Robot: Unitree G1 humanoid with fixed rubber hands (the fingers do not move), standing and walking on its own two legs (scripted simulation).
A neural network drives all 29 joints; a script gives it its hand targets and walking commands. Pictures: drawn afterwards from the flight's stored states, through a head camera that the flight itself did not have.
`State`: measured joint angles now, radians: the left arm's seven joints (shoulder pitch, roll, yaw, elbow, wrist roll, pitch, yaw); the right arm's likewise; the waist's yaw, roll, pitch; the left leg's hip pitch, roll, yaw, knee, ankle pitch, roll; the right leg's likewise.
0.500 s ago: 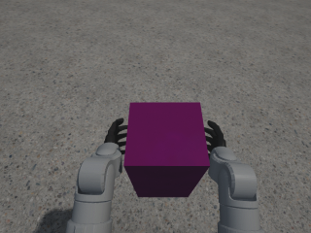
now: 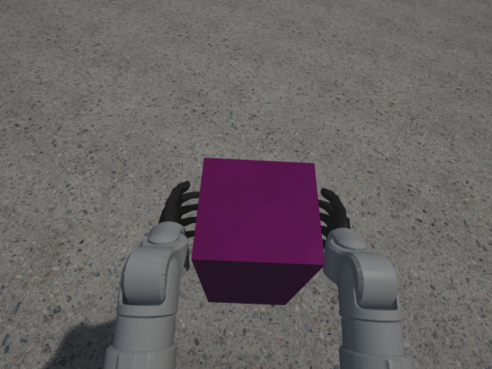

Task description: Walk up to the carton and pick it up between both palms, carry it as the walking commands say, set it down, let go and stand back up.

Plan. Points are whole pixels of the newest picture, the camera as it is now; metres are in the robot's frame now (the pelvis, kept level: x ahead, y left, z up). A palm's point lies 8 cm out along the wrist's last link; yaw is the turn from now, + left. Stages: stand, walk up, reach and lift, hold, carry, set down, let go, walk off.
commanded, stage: carry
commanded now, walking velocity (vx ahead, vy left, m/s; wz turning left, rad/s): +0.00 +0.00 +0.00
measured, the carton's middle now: (252, 245) +0.32 +0.00 +0.01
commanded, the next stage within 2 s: none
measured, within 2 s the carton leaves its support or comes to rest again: neither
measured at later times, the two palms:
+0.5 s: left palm (186, 158) +0.48 +0.13 +0.03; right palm (311, 167) +0.47 -0.11 +0.04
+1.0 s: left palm (199, 79) +0.73 +0.14 +0.05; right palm (296, 101) +0.70 -0.10 +0.03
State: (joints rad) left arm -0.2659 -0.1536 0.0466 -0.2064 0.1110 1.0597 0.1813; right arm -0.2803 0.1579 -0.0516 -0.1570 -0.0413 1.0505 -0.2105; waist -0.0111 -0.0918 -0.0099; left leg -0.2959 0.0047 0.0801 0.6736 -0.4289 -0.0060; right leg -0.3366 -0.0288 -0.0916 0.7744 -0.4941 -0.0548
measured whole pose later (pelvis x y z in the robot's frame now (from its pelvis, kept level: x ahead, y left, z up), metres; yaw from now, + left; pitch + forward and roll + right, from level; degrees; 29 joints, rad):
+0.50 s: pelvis +0.19 +0.03 -0.01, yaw -5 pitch +2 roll -1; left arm -0.18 -0.14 0.05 -0.03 0.09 0.92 0.15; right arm -0.26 0.15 -0.04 0.03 -0.11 0.91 -0.16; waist 0.01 0.04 -0.02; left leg -0.11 0.03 0.19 0.70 -0.62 0.04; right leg -0.43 0.00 -0.09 0.92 -0.54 -0.06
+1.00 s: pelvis +0.42 +0.05 -0.01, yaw -5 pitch +1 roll +0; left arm -0.22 -0.14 0.04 0.01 0.13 0.79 0.13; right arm -0.20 0.14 -0.01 0.01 -0.12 0.82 -0.18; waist -0.02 0.06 0.01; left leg -0.14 -0.01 0.13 0.76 -0.57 0.06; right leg -0.48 0.02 -0.09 0.72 -0.19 -0.08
